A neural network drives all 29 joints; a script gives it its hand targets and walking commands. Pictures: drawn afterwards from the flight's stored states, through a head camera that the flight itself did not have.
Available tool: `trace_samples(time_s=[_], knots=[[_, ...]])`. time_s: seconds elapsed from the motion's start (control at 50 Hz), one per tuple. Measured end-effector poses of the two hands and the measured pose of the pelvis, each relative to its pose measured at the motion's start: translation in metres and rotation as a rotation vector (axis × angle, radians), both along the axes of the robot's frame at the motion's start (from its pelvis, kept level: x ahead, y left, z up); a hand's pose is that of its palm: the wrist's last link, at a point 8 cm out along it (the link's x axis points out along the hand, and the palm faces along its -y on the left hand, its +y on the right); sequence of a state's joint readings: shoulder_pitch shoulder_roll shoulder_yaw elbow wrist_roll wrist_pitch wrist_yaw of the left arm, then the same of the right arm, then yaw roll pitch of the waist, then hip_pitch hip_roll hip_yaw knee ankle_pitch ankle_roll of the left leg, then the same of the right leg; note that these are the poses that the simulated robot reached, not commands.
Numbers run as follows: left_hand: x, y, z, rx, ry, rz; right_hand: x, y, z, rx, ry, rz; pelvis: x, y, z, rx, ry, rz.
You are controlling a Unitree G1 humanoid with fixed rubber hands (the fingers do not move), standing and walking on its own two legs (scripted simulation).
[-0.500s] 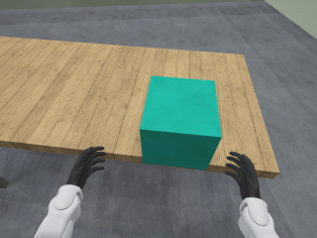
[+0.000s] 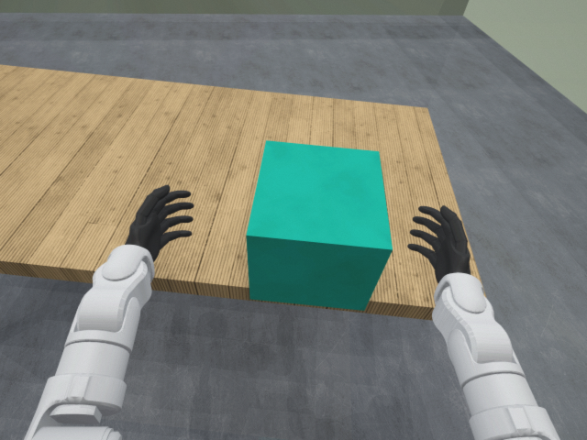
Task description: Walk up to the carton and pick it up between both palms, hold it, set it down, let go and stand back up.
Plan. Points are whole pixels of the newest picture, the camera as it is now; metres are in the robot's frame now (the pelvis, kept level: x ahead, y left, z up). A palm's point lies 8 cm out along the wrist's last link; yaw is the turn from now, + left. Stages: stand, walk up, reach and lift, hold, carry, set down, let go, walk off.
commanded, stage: reach and lift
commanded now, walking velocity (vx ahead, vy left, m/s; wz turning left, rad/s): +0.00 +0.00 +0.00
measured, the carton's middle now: (314, 224) +0.46 -0.03 +0.00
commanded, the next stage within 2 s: none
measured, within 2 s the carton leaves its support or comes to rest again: neither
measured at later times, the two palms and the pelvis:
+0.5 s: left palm (162, 188) +0.41 +0.21 +0.12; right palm (447, 214) +0.39 -0.20 +0.12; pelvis -0.01 +0.00 +0.00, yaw +0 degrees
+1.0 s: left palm (163, 169) +0.45 +0.21 +0.12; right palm (429, 199) +0.42 -0.18 +0.11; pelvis +0.00 +0.01 +0.00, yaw +0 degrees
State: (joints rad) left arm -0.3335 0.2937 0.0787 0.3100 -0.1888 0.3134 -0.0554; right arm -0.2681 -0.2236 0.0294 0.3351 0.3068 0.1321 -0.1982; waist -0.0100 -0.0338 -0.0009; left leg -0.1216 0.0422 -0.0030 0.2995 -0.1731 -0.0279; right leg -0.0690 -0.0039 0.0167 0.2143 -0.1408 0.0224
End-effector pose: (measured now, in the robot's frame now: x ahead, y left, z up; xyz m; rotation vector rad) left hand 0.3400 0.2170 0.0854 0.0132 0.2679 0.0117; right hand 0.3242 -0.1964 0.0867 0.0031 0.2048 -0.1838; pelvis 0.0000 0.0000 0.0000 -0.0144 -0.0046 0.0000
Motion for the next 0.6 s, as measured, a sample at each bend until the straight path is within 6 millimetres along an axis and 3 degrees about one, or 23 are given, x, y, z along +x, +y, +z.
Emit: trace_samples(time_s=[0.22,0.6], knots=[[0.026,0.0,0.003,0.007,0.007,0.032,0.027,0.004,0.004,0.01,0.03,-0.02,-0.01,-0.001,-0.001,0.0,0.038,0.005],[0.083,-0.013,0.04,0.015,-0.028,0.022,0.078,-0.004,0.04,-0.019,0.049,-0.022,-0.01,0.002,-0.002,-0.004,0.139,-0.008]])
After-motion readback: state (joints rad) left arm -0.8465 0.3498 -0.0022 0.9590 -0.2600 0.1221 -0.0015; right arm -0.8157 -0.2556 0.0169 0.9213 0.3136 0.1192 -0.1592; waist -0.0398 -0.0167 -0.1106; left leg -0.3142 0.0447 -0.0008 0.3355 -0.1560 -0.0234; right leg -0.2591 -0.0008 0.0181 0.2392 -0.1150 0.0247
